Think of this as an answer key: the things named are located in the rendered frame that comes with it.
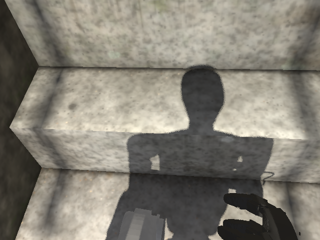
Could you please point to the robot left thigh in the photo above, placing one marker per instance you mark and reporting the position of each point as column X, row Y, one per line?
column 141, row 225

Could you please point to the right robot hand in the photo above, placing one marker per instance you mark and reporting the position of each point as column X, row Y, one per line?
column 275, row 223

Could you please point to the left robot shin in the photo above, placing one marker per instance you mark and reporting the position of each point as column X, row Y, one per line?
column 125, row 215

